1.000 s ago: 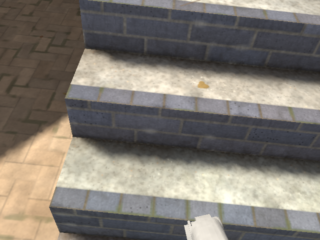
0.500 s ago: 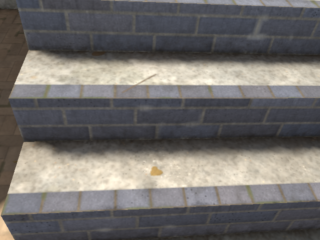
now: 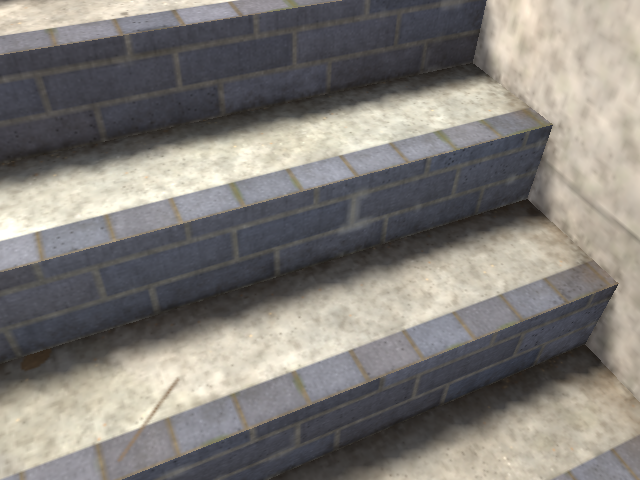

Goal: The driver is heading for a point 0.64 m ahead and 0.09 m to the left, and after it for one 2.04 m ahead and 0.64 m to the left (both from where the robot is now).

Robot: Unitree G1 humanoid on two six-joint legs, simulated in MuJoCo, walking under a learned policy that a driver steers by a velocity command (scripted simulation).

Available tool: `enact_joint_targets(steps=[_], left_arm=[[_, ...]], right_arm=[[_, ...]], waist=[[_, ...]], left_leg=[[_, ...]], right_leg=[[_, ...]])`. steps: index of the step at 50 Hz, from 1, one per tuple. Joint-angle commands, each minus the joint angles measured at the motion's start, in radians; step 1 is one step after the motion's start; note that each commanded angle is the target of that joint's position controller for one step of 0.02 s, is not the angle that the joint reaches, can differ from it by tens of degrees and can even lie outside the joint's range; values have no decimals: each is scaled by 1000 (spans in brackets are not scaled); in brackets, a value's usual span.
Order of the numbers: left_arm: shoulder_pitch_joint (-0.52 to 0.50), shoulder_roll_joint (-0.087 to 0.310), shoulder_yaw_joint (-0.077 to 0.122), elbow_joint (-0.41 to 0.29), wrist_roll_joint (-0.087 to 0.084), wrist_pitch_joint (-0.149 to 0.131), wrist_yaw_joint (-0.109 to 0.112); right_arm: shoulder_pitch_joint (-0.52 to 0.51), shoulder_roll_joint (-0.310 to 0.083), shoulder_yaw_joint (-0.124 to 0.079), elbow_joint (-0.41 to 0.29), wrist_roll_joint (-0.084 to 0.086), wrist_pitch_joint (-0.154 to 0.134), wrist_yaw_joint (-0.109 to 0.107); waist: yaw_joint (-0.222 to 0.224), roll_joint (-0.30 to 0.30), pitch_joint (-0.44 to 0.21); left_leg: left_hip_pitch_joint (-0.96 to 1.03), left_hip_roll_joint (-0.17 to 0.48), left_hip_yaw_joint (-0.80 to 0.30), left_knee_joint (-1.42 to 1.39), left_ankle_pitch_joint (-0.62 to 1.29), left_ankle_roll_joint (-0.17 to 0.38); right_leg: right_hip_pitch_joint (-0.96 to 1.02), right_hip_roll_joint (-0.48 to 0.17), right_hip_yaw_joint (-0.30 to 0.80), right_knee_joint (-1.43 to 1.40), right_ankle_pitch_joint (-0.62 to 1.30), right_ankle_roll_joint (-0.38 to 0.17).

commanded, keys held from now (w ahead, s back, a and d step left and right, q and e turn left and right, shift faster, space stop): w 0.06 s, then no key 0.30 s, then q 0.20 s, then w+q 0.22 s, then q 0.22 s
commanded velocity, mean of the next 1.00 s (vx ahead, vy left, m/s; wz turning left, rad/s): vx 0.23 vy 0.00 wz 0.22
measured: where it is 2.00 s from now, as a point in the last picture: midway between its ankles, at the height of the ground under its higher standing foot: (374, 359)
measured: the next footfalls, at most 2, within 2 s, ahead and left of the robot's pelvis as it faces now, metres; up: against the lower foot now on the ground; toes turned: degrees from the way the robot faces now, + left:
right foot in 0.36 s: +0.44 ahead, -0.17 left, +0.19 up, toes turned -10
left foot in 0.90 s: +0.34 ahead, +0.02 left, +0.19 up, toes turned +13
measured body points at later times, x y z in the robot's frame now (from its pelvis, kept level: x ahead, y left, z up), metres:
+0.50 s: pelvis +0.26 -0.08 +0.12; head +0.29 -0.07 +0.57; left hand +0.40 +0.13 -0.01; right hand +0.24 -0.33 -0.02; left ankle +0.17 +0.10 -0.37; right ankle +0.39 -0.16 -0.51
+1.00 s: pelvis +0.37 -0.07 +0.22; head +0.36 -0.06 +0.67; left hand +0.53 +0.19 +0.13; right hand +0.48 -0.29 +0.08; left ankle +0.31 +0.01 -0.51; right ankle +0.39 -0.17 -0.50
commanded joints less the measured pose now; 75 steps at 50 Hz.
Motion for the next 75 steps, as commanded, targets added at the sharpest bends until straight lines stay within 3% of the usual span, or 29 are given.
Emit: enact_joint_targets(steps=[1, 3, 4, 6, 7, 11, 12, 13, 14, 17, 18, 19, 20, 22, 26, 30, 38, 42, 45, 48, 53, 60, 66, 69, 70, 72, 73, 74, 75], left_arm=[[-129, -192, -76, -217, -44, -23, 89], [-119, -122, -70, -275, -50, 20, 94], [-138, -72, -62, -196, 19, 48, -48], [-185, -67, -60, -213, 43, 64, -84], [-237, -217, -86, -321, -65, 46, 37], [-694, -147, -83, -576, -79, 18, 106], [-770, -164, -138, -545, 91, 94, 7], [-651, -173, -119, -518, 82, 117, -20], [-568, -251, -133, -533, 25, 84, -9], [-32, -149, -60, -338, -32, 70, 33], [122, -81, -16, -281, -6, 58, 35], [230, 27, 19, -218, 29, 38, 49], [335, 103, 8, -219, 107, 140, -53], [121, 150, 52, -97, 51, 113, -57], [-324, -279, -83, -57, 90, 13, -69], [-284, -132, -35, -54, 79, -16, -27], [-340, 63, -3, -157, 36, -7, -30], [-108, 54, 11, -50, 17, 9, -27], [-114, -13, 10, -49, 31, 29, -8], [-328, -45, -5, -193, 36, -25, 35], [-403, -47, 6, -252, 61, -15, 5], [-446, -89, -46, -386, 31, 13, 11], [-486, -94, -87, -466, 47, 29, 2], [-496, -129, -102, -496, 64, 71, 8], [-552, -108, -104, -501, 48, 98, -18], [-275, -60, -80, -379, 23, 99, -40], [-140, 71, -11, -319, 47, 44, -31], [46, 197, 17, -261, 64, 20, -17], [277, 257, 39, -225, 68, 21, -15]], right_arm=[[30, 152, 45, 55, 50, -24, 65], [-38, 89, 48, 14, 45, -28, 78], [-65, -43, 13, -92, -145, -60, 30], [165, -78, 3, -26, -162, -55, -14], [196, 36, 19, 55, 34, -38, -8], [422, -39, -11, 125, 53, -1, -28], [579, 38, 31, 159, -203, -45, -38], [517, 16, 11, 119, -187, -54, -19], [317, -95, -30, 23, 18, -56, -95], [267, -207, -51, -19, 59, -88, -68], [249, -258, -79, -34, 65, -101, -47], [292, -142, -66, -88, 76, -116, -13], [378, -102, -62, -37, -33, -80, 113], [253, -86, -111, -48, 24, -71, 114], [263, 6, -54, -22, 9, -2, 44], [89, -20, -47, -60, -2, -18, 65], [85, -168, -103, -39, -60, 1, 66], [-64, -56, -66, -163, -51, 22, 26], [-37, 3, -51, -186, -17, -40, -29], [-5, -126, -76, -228, -10, -53, -36], [219, -205, -114, -179, -40, -44, -4], [157, -81, -51, -176, -61, -26, -40], [185, -155, -62, -227, -81, -77, -71], [146, -222, -77, -260, -71, -62, -49], [64, -274, -99, -298, 5, -56, -4], [-99, -315, -115, -357, -56, -40, 19], [-176, -219, -92, -424, -17, -64, 22], [-146, -102, -67, -465, -60, -72, 45], [-101, -88, -79, -406, -20, -55, 45]], waist=[[52, 79, 168], [116, 35, 211], [80, 110, 57], [21, 116, 76], [70, 136, 232], [-122, 178, 352], [-130, 26, -81], [-67, 67, -3], [-27, 148, 219], [187, 229, -91], [253, 274, -200], [241, 4, -278], [311, -283, -671], [177, -92, -84], [-89, 196, -15], [-85, -9, 12], [-29, 23, 21], [104, -17, 95], [88, 46, 54], [52, 178, -63], [-76, 213, -14], [-25, 89, 9], [-32, 150, 56], [51, 150, 31], [92, 142, 86], [168, 255, 6], [203, 102, -116], [238, -300, -239], [315, -365, -273]], left_leg=[[127, 156, -131, -365, 345, 39], [-108, 137, -54, -437, 361, 36], [-84, 112, -97, -509, 413, 170], [269, 235, -282, -479, 529, 241], [342, 295, -267, -502, 547, 180], [731, 284, -252, -535, 606, 135], [832, 382, -361, -491, 575, 154], [714, 332, -257, -540, 575, 133], [323, 306, -139, -920, 551, 154], [237, 273, -24, -470, 1720, 112], [330, 228, -30, -216, 1533, 38], [-80, 92, -41, 195, 913, -40], [-79, -82, -409, 761, 409, 47], [-425, -104, -507, 1226, 586, 76], [-402, 90, -365, 1131, 579, 95], [-307, 81, -176, 1172, 345, 94], [-118, 58, -77, 508, 243, 1], [-143, 72, -94, -137, -195, -75], [51, 35, -72, -429, 313, 37], [204, 168, -386, -297, 771, 325], [562, 281, -527, -323, 1177, 373], [469, 287, -520, -341, 700, 238], [312, 244, -548, -358, 479, 176], [8, 217, -573, -513, 112, 142], [-262, 254, -551, -713, -73, 172], [-251, 284, -547, -733, -124, 136], [-204, 126, -429, -505, 252, 126], [-444, -69, -333, -56, 231, 19], [-564, -154, -569, 442, 265, 26]], right_leg=[[-253, -43, -94, 136, -60, 52], [-28, -88, -124, -125, -30, 85], [-111, -92, -207, -106, -8, 4], [-464, -105, -147, 172, -124, -3], [-463, -122, -127, 202, -293, 94], [-964, -189, -221, 177, -702, 119], [-908, -255, -104, -202, -522, -24], [-736, -278, -161, -315, -362, -51], [-198, -243, -384, -399, -531, 0], [716, -75, -416, -709, -337, 1], [829, -84, -270, -951, -267, -3], [1145, -374, 197, -1101, 248, -141], [1080, -509, 810, -1576, 1, -239], [644, -438, 561, -1670, -639, -21], [297, -407, 52, -1592, -428, -12], [240, -276, -319, -1669, -305, 43], [559, -343, -396, -1771, -449, -1], [969, -523, -193, -1732, -493, -119], [966, -523, -222, -1615, -278, -52], [731, -213, -489, -1277, -110, 105], [54, -122, -288, -463, -648, 169], [-426, -118, -92, 154, -757, 76], [-496, -147, -91, 210, -678, 88], [-198, -237, -159, -241, -504, 99], [109, -175, -253, -466, -995, 158], [364, -165, -149, -569, -600, 175], [568, -56, -85, -700, -670, 109], [864, -279, 580, -1176, -782, -119], [960, -395, 1061, -1453, -1004, -124]])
